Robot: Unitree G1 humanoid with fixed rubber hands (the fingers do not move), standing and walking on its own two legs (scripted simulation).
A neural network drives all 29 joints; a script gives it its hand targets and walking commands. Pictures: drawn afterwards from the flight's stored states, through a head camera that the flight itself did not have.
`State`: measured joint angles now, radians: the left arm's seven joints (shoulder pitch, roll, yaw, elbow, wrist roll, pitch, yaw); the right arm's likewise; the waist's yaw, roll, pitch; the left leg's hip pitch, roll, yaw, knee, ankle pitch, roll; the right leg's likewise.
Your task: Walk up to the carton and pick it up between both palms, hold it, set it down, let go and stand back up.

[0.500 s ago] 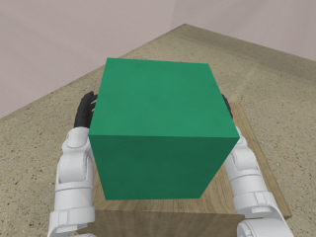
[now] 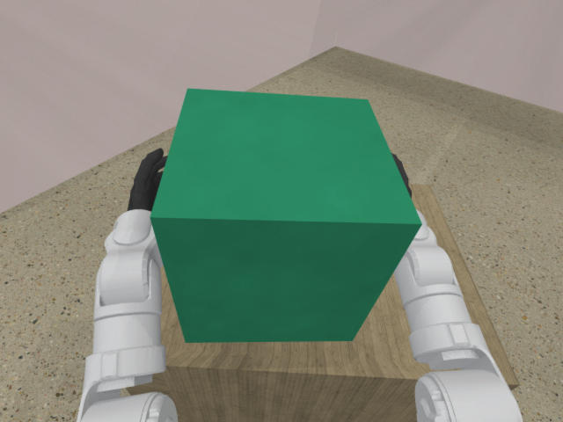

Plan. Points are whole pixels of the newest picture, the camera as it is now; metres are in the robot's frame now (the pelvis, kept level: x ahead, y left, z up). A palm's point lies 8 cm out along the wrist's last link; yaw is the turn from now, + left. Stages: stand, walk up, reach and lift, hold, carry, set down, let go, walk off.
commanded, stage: hold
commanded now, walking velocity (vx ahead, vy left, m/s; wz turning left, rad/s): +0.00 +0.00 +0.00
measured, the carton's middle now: (275, 222) +0.35 -0.01 +0.13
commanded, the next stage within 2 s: none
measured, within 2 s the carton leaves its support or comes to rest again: neither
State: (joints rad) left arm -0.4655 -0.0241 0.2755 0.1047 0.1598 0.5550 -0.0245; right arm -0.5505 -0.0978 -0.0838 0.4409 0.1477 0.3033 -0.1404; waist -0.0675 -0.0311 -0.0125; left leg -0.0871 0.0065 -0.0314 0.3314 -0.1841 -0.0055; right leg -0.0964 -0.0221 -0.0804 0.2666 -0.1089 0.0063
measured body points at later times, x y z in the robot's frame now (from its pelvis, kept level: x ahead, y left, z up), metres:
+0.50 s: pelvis +0.01 +0.00 +0.00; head -0.03 +0.02 +0.45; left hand +0.37 +0.17 +0.17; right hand +0.37 -0.18 +0.17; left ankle +0.00 +0.12 -0.75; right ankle +0.03 -0.12 -0.75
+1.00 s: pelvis +0.01 +0.00 +0.00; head -0.03 +0.02 +0.45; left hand +0.37 +0.17 +0.17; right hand +0.38 -0.17 +0.18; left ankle +0.00 +0.12 -0.75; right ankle +0.03 -0.12 -0.75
